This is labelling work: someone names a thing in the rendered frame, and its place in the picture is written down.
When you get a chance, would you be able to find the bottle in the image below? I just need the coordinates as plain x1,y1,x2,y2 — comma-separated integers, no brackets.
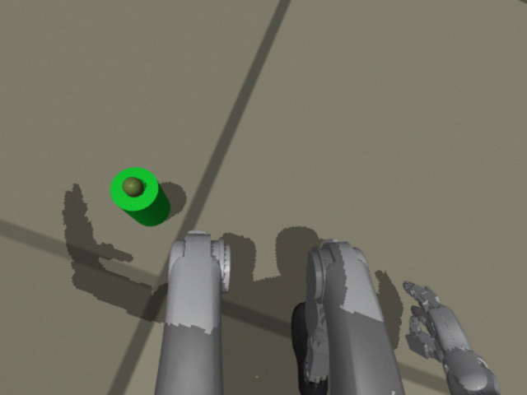
110,167,170,226

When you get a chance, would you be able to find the right robot hand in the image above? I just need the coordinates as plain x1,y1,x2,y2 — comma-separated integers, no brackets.
403,281,473,363

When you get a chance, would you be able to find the right robot foot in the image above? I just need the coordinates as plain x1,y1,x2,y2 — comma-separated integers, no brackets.
291,302,328,395

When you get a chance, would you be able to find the right robot arm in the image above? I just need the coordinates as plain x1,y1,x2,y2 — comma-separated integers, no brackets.
442,351,501,395

